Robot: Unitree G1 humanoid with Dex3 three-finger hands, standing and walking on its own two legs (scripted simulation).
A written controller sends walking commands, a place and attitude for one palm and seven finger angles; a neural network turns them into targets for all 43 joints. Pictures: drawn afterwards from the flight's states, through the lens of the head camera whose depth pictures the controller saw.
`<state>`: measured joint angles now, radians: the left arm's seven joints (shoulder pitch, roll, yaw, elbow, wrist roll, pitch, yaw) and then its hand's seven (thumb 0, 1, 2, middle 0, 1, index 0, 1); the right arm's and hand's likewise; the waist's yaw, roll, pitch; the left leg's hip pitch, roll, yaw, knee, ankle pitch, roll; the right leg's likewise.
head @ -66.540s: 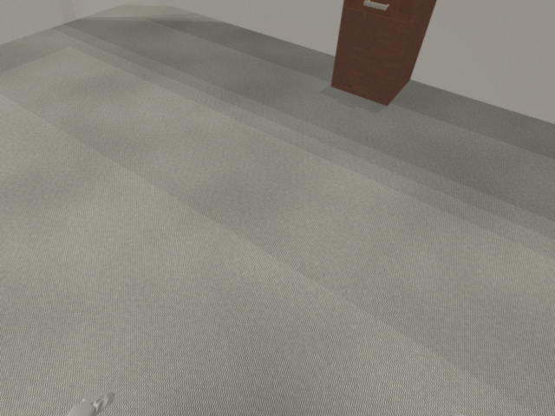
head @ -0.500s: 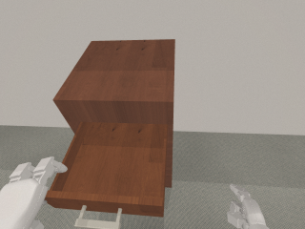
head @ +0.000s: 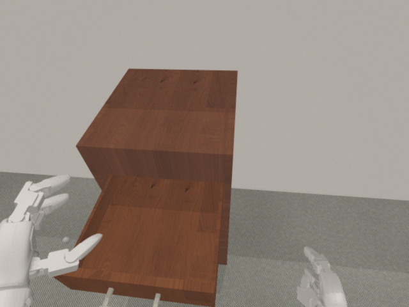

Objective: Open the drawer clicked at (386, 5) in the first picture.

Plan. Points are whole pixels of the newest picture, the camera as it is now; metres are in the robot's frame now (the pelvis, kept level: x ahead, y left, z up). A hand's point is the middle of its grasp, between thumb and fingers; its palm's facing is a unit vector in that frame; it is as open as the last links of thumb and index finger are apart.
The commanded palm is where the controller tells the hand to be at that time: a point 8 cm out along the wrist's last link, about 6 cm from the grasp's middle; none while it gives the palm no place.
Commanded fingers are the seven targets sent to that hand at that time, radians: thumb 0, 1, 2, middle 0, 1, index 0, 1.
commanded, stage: draw the hand back to the body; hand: left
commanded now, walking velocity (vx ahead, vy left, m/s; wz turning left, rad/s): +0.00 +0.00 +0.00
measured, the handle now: (130, 305) +0.16 +0.21 -0.18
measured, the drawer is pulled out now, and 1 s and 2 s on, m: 0.29 0.29 0.29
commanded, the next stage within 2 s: step back with the hand held close in 0.46 s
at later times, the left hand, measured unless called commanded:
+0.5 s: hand (65, 228) +0.18 +0.22 +0.16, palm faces +0.39 -0.82 -0.43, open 7.5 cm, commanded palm +0.13 +0.27 +0.18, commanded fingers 0.00 0.90 0.90 -0.20 -0.30 -0.20 -0.30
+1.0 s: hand (39, 239) +0.16 +0.25 +0.16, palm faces +0.28 -0.79 -0.54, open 7.4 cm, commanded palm +0.10 +0.29 +0.18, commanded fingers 0.00 0.90 0.90 -0.20 -0.30 -0.20 -0.30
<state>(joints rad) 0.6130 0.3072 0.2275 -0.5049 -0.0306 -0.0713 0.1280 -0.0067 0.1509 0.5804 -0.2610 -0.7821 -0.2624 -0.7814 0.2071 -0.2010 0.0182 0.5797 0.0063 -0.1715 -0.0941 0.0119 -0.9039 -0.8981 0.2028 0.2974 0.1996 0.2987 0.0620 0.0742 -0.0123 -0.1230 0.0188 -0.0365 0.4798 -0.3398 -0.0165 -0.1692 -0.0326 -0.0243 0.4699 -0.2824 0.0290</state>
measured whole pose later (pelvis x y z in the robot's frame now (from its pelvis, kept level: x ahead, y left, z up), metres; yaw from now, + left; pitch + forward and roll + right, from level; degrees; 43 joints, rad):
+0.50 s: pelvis +0.00 -0.01 +0.00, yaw -1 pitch -2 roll -1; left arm 0.56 0.32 0.29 -0.49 -0.05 -0.09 0.12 0.01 0.86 0.89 -0.21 -0.32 -0.21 -0.32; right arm 0.21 -0.21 0.00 0.61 0.01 -0.15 -0.09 0.01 -0.91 -0.90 0.20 0.30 0.20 0.30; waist 0.06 0.08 0.00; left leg -0.08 0.04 -0.03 0.43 -0.32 -0.03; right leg -0.14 -0.01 -0.02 0.44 -0.27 0.01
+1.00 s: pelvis -0.04 +0.02 +0.00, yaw -1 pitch +2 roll +0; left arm 0.67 0.44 0.41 -0.64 -0.04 -0.19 0.15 0.01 0.89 0.90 -0.21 -0.30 -0.22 -0.30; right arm 0.15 -0.19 -0.03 0.54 0.01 -0.03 -0.07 0.01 -0.91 -0.90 0.20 0.30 0.20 0.30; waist 0.00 -0.02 0.07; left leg -0.25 -0.01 0.00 0.49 -0.27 0.01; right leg -0.30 -0.05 0.01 0.47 -0.20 0.05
